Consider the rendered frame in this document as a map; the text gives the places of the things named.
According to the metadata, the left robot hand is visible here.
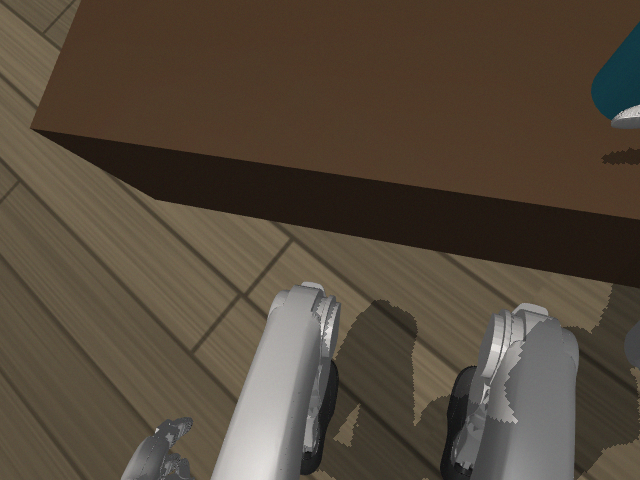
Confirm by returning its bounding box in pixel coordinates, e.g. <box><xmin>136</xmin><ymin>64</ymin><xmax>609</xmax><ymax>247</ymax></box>
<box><xmin>121</xmin><ymin>417</ymin><xmax>195</xmax><ymax>480</ymax></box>

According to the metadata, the right robot foot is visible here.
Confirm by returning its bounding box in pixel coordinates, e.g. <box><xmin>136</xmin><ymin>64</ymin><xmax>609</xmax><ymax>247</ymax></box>
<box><xmin>440</xmin><ymin>366</ymin><xmax>477</xmax><ymax>480</ymax></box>

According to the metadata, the left robot foot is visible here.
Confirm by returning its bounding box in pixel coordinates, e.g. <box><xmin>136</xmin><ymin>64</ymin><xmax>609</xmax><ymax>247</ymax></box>
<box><xmin>300</xmin><ymin>360</ymin><xmax>339</xmax><ymax>475</ymax></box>

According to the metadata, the right robot hand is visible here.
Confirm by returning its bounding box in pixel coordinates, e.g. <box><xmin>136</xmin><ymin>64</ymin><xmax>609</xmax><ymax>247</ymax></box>
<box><xmin>611</xmin><ymin>105</ymin><xmax>640</xmax><ymax>129</ymax></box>

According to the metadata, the bottle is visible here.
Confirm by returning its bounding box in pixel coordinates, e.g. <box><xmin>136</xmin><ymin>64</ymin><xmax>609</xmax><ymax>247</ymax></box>
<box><xmin>591</xmin><ymin>22</ymin><xmax>640</xmax><ymax>120</ymax></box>

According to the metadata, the right robot arm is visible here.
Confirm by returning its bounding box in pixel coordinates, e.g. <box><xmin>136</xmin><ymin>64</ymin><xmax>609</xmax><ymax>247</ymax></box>
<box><xmin>624</xmin><ymin>320</ymin><xmax>640</xmax><ymax>371</ymax></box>

